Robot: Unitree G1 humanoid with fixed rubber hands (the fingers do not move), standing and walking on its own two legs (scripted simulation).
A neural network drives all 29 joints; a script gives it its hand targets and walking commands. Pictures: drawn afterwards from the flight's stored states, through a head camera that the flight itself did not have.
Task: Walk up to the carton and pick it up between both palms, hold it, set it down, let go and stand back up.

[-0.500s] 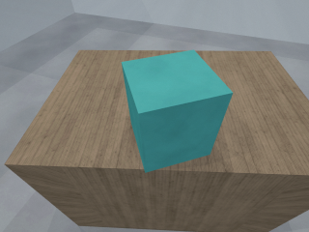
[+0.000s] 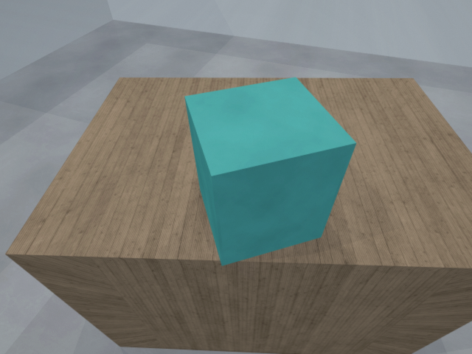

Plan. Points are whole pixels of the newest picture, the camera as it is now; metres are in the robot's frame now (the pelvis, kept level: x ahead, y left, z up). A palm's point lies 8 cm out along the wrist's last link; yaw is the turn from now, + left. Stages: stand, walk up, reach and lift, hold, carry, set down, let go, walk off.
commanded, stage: stand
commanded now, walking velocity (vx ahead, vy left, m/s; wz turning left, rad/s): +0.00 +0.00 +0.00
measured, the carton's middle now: (258, 172) +0.42 -0.01 +0.08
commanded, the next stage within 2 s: none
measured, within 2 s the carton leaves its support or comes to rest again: neither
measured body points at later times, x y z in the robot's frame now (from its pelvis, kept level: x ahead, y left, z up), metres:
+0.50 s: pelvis +0.00 +0.00 +0.00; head +0.00 +0.00 +0.45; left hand +0.00 +0.24 -0.16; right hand +0.01 -0.24 -0.15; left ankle -0.02 +0.09 -0.74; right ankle +0.01 -0.13 -0.74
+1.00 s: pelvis +0.00 +0.00 +0.00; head +0.00 +0.00 +0.45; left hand +0.00 +0.23 -0.16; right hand +0.01 -0.24 -0.15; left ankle -0.02 +0.09 -0.74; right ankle +0.01 -0.13 -0.74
